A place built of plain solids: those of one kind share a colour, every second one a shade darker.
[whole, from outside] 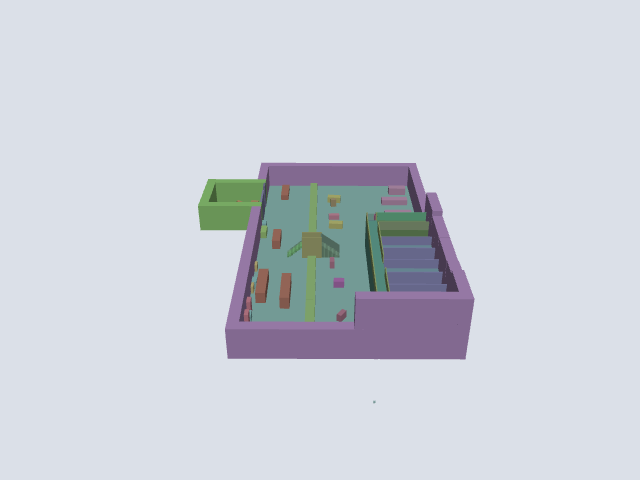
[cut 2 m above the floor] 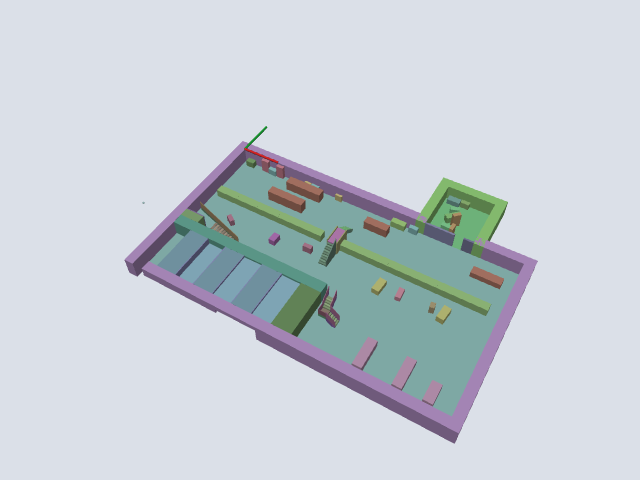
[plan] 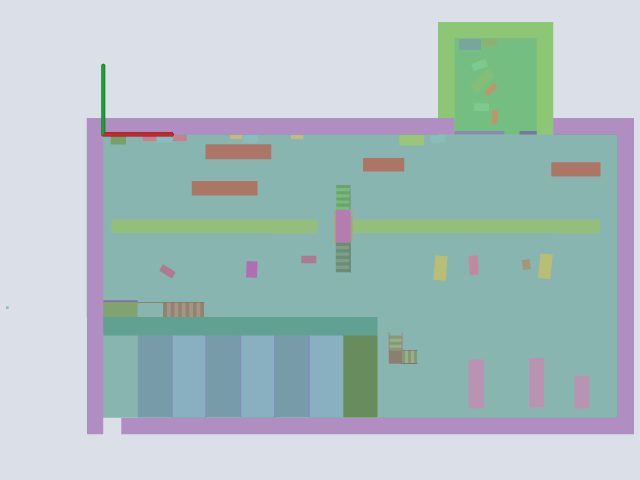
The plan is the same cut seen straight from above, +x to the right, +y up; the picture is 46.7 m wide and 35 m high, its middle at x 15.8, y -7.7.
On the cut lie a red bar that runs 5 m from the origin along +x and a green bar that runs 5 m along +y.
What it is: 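19 risers of 0.186 m in one run along the bins' fronts, up to the walk on their tops, 3.53 m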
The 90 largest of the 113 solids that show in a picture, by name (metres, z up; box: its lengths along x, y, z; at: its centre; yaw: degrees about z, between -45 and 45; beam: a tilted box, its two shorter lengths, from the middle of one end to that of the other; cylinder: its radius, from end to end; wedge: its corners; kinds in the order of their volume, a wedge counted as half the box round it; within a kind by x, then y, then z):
{
 "wall_brick_1": {"box": [1.2, 10.85, 7.13], "at": [-0.6, -16.45, 3.17]},
 "wall_brick_2": {"box": [1.2, 14.62, 3.6], "at": [-0.6, -6.11, 1.4]},
 "wall_brick_3": {"box": [4.9, 1.2, 4.05], "at": [1.25, -21.27, 4.71]},
 "wall_brick_4": {"box": [4.9, 1.2, 5.55], "at": [3.75, -21.27, 3.51]},
 "wall_brick_5": {"box": [4.9, 1.2, 3.6], "at": [6.25, -21.27, 2.53]},
 "wall_brick_6": {"box": [4.9, 1.2, 5.4], "at": [8.75, -21.27, 3.43]},
 "wall_brick_7": {"box": [4.9, 1.2, 3.6], "at": [11.25, -21.27, 3.13]},
 "wall_brick_8": {"box": [26.8, 1.2, 3.6], "at": [12.2, 0.6, 1.4]},
 "wall_brick_9": {"box": [4.9, 1.2, 4.8], "at": [13.75, -21.27, 3.73]},
 "wall_brick_10": {"box": [4.9, 1.2, 3.6], "at": [16.25, -21.27, 3.13]},
 "wall_brick_11": {"box": [4.9, 1.2, 7.13], "at": [18.75, -21.27, 3.17]},
 "wall_brick_12": {"box": [19.9, 1.2, 3.6], "at": [28.75, -21.27, 1.4]},
 "wall_brick_13": {"box": [7.1, 1.2, 3.6], "at": [35.15, 0.6, 1.4]},
 "wall_brick_14": {"box": [1.2, 23.07, 3.6], "at": [38.1, -10.34, 1.4]},
 "floor_hallground_stone_1": {"box": [37.5, 20.67, 0.4], "at": [18.75, -10.34, -0.2]},
 "floor_bin_timber_1": {"box": [2.5, 6.0, 2.35], "at": [3.75, -17.67, 1.91]},
 "floor_bin_timber_2": {"box": [2.5, 6.0, 0.4], "at": [6.25, -17.67, 0.93]},
 "floor_bin_timber_3": {"box": [2.5, 6.0, 2.2], "at": [8.75, -17.67, 1.83]},
 "floor_bin_timber_4": {"box": [2.5, 6.0, 0.4], "at": [11.25, -17.67, 1.53]},
 "floor_bin_timber_5": {"box": [2.5, 6.0, 1.6], "at": [13.75, -17.67, 2.13]},
 "floor_bin_timber_6": {"box": [2.5, 6.0, 0.4], "at": [16.25, -17.67, 1.53]},
 "wall_timber_1": {"box": [1.2, 8.2, 3.6], "at": [25.0, 4.1, 1.4]},
 "wall_timber_2": {"box": [8.4, 1.2, 3.6], "at": [28.6, 7.6, 1.4]},
 "wall_timber_3": {"box": [1.2, 8.2, 3.6], "at": [32.2, 4.1, 1.4]},
 "floor_walk_floorboards_1": {"box": [20.0, 1.35, 3.93], "at": [10.0, -13.99, 1.57]},
 "floor_bin_floorboards_1": {"box": [2.5, 6.0, 3.93], "at": [18.75, -17.67, 1.57]},
 "conveyor_1": {"box": [3.0, 1.0, 1.05], "at": [2.1, -6.7, 0.53]},
 "conveyor_2": {"box": [3.0, 1.0, 1.05], "at": [5.1, -6.7, 0.53]},
 "conveyor_3": {"box": [3.0, 1.0, 1.05], "at": [8.1, -6.7, 0.53]},
 "conveyor_4": {"box": [3.0, 1.0, 1.05], "at": [11.1, -6.7, 0.53]},
 "conveyor_5": {"box": [3.0, 1.0, 1.05], "at": [14.1, -6.7, 0.53]},
 "conveyor_6": {"box": [3.0, 1.0, 1.05], "at": [19.7, -6.7, 0.53]},
 "conveyor_7": {"box": [3.0, 1.0, 1.05], "at": [22.7, -6.7, 0.53]},
 "conveyor_8": {"box": [3.0, 1.0, 1.05], "at": [25.7, -6.7, 0.53]},
 "conveyor_9": {"box": [3.0, 1.0, 1.05], "at": [28.7, -6.7, 0.53]},
 "conveyor_10": {"box": [3.0, 1.0, 1.05], "at": [31.7, -6.7, 0.53]},
 "conveyor_11": {"box": [3.0, 1.0, 1.05], "at": [34.7, -6.7, 0.53]},
 "boardstack_front_1": {"box": [4.8, 1.05, 1.44], "at": [8.84, -3.93, 0.72]},
 "boardstack_front_2": {"box": [4.8, 1.1, 1.34], "at": [9.85, -1.27, 0.67]},
 "boardstack_front_3": {"box": [3.0, 1.0, 1.18], "at": [20.44, -2.21, 0.59]},
 "boardstack_front_4": {"box": [3.6, 1.05, 0.76], "at": [34.45, -2.55, 0.38]},
 "floor_leanto_floorboards_1": {"box": [6.0, 7.0, 0.4], "at": [28.6, 3.5, -0.2]},
 "floor_walkland_floorboards_1": {"box": [2.5, 1.1, 3.93], "at": [1.25, -12.77, 1.57]},
 "boardstack_end_1": {"box": [1.1, 3.6, 1.0], "at": [27.2, -18.19, 0.5]},
 "boardstack_end_2": {"box": [1.1, 3.6, 0.8], "at": [31.59, -18.11, 0.4]},
 "boardstack_end_3": {"box": [1.1, 2.4, 1.04], "at": [34.91, -18.8, 0.52]},
 "rail_bindiv_1": {"box": [0.12, 6.0, 3.05], "at": [5.0, -17.67, 2.66]},
 "rail_bindiv_2": {"box": [0.12, 6.0, 2.9], "at": [7.5, -17.67, 2.58]},
 "rail_bindiv_3": {"box": [0.12, 6.0, 2.3], "at": [10.0, -17.67, 2.88]},
 "rail_bindiv_4": {"box": [0.12, 6.0, 2.3], "at": [12.5, -17.67, 2.88]},
 "rail_bindiv_5": {"box": [0.12, 6.0, 2.3], "at": [15.0, -17.67, 2.88]},
 "floor_crosswalk_floorboards_1": {"box": [1.1, 2.4, 2.16], "at": [17.5, -6.7, 0.68]},
 "wall_plaster_1": {"box": [3.65, 0.25, 3.6], "at": [27.43, 0.12, 1.4]},
 "wall_plaster_2": {"box": [1.25, 0.25, 3.6], "at": [30.98, 0.12, 1.4]},
 "rail_walk_1": {"box": [2.5, 0.12, 1.1], "at": [6.25, -14.61, 4.08]},
 "rail_walk_2": {"box": [17.66, 0.12, 1.1], "at": [11.17, -13.38, 4.08]},
 "rail_walk_3": {"box": [2.5, 0.12, 1.1], "at": [11.25, -14.61, 4.08]},
 "cart_hall_1": {"box": [0.9, 1.8, 0.77], "at": [24.58, -9.75, 0.39], "yaw": -4.8},
 "cart_hall_2": {"box": [0.9, 1.8, 0.83], "at": [32.23, -9.61, 0.42], "yaw": -6.0},
 "cabinet_leanto_1": {"box": [1.0, 0.45, 1.94], "at": [28.26, 3.27, 0.97], "yaw": 44.4},
 "cabinet_leanto_2": {"box": [0.45, 1.0, 1.88], "at": [28.53, 1.27, 0.94], "yaw": -3.2},
 "rail_crosswalk_1": {"box": [0.12, 2.4, 2.86], "at": [16.89, -6.7, 1.43]},
 "rail_crosswalk_2": {"box": [0.12, 2.4, 2.86], "at": [18.11, -6.7, 1.43]},
 "cabinet_1": {"box": [1.0, 0.45, 1.81], "at": [3.37, -0.27, 0.91]},
 "cabinet_2": {"box": [1.0, 0.45, 1.81], "at": [5.59, -0.27, 0.9]},
 "toolchest_1": {"box": [1.1, 0.55, 0.84], "at": [4.48, -0.32, 0.42]},
 "toolchest_2": {"box": [1.1, 0.55, 0.91], "at": [10.75, -0.32, 0.45]},
 "toolchest_3": {"box": [1.1, 0.55, 0.89], "at": [24.39, -0.32, 0.45]},
 "rail_walkland_1": {"box": [2.5, 0.12, 4.63], "at": [1.25, -12.16, 2.32]},
 "bench_leanto_1": {"box": [1.8, 0.75, 0.9], "at": [27.65, 3.9, 0.45], "yaw": 44.2},
 "bench_1": {"box": [1.8, 0.75, 0.89], "at": [22.48, -0.41, 0.45]},
 "toolchest_hall_1": {"box": [1.1, 0.55, 0.85], "at": [4.67, -9.99, 0.43], "yaw": -32.5},
 "toolchest_hall_2": {"box": [1.1, 0.55, 0.95], "at": [14.99, -9.12, 0.47], "yaw": 0.3},
 "toolchest_leanto_1": {"box": [1.1, 0.55, 0.87], "at": [27.44, 5.05, 0.43], "yaw": 20.0},
 "toolchest_leanto_2": {"box": [1.1, 0.55, 0.89], "at": [27.58, 1.98, 0.44], "yaw": -0.4},
 "desk_leanto_far_1": {"box": [1.6, 0.8, 0.72], "at": [26.75, 6.56, 0.36]},
 "rail_bins_1": {"box": [0.12, 6.0, 1.1], "at": [19.94, -17.67, 4.08]},
 "rail_binz_1": {"box": [0.12, 6.0, 1.1], "at": [17.56, -17.67, 4.08]},
 "pallets_hall_1": {"box": [0.8, 1.2, 0.82], "at": [10.83, -9.84, 0.41], "yaw": -2.3},
 "motor_1": {"box": [1.1, 0.7, 0.84], "at": [1.1, -0.39, 0.42]},
 "barrow_hall_1": {"box": [0.65, 1.4, 0.65], "at": [27.0, -9.53, 0.33], "yaw": 3.5},
 "rail_bwa_1": {"wedge": [[2.47, -12.27, 3.62], [2.47, -12.27, 4.53], [2.47, -12.22, 3.62], [2.47, -12.22, 4.53], [7.37, -12.27, 0.23], [7.37, -12.27, 1.15], [7.37, -12.22, 0.23], [7.37, -12.22, 1.15]]},
 "firebucket_1": {"box": [0.9, 0.3, 0.91], "at": [9.69, -0.19, 0.46]},
 "firebucket_2": {"box": [0.9, 0.3, 0.92], "at": [14.13, -0.19, 0.46]},
 "toolchest_leanto_far_1": {"box": [1.1, 0.55, 0.81], "at": [28.16, 6.68, 0.4]},
 "bin_hall_1": {"box": [0.58, 0.74, 1.07], "at": [30.84, -9.49, 0.54], "yaw": 8.5},
 "wall_bwa_1": {"wedge": [[2.47, -12.27, 3.24], [2.47, -12.27, 3.62], [2.47, -12.22, 3.24], [2.47, -12.22, 3.62], [7.22, -12.27, -0.05], [7.22, -12.27, 0.34], [7.22, -12.22, -0.05], [7.22, -12.22, 0.34]]},
 "step_xob_1": {"box": [1.0, 0.32, 1.28], "at": [17.45, -8.45, 0.59]},
 "wall_xob_1": {"wedge": [[17.95, -10.07, -0.05], [17.95, -10.07, 1.13], [17.95, -7.88, -0.05], [17.95, -7.88, 2.76], [18.05, -10.07, -0.05], [18.05, -10.07, 1.13], [18.05, -7.88, -0.05], [18.05, -7.88, 2.76]]},
 "floor_l1a_1": {"box": [0.92, 0.9, 0.3], "at": [21.32, -16.22, 1.03]}
}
